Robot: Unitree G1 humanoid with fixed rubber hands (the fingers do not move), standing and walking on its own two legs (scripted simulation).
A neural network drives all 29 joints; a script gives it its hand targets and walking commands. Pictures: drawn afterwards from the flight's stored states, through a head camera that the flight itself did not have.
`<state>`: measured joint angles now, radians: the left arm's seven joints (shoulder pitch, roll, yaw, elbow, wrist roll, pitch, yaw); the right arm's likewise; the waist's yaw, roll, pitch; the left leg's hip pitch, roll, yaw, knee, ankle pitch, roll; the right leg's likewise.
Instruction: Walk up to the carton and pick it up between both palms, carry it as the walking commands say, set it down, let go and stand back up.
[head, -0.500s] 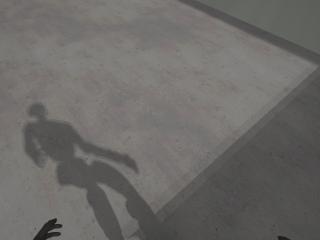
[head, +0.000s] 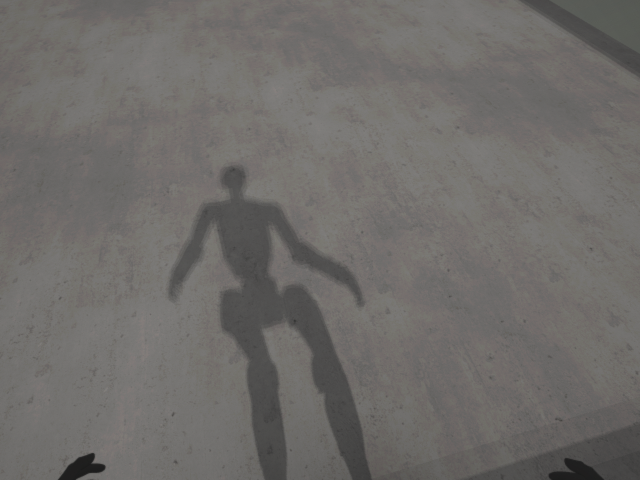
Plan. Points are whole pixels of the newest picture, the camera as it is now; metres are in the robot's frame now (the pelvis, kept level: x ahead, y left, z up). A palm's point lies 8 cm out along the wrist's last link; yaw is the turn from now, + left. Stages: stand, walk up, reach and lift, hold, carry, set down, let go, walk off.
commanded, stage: walk up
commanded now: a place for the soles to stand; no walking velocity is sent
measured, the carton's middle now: out of the picture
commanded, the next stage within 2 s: none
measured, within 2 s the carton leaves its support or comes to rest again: neither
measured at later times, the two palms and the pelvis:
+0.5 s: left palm out of the picture +0.09 +0.51 -0.11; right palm (356, 261) +0.46 -0.07 -0.06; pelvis +0.19 +0.16 -0.01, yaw +21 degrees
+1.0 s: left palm out of the picture +0.29 +0.60 -0.03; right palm (250, 189) +0.74 +0.14 -0.13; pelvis +0.45 +0.30 +0.00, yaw +42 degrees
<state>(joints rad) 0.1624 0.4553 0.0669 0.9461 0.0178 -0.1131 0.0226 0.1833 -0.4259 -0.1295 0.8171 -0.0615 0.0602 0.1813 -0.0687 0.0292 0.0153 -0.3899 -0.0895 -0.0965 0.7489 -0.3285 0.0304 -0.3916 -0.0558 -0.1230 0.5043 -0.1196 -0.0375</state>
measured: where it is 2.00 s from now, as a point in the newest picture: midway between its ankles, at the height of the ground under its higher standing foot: (95, 313)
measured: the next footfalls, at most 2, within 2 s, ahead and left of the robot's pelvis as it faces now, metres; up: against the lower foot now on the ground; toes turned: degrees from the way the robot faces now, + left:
left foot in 0.36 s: +0.19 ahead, +0.29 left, +0.00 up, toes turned +25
right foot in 0.76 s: +0.56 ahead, +0.24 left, +0.00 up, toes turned +23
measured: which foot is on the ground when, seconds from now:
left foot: up 0.00-0.34, down 0.36-0.78, up 0.80-1.00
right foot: down 0.00-0.40, up 0.42-0.74, down 0.76-1.00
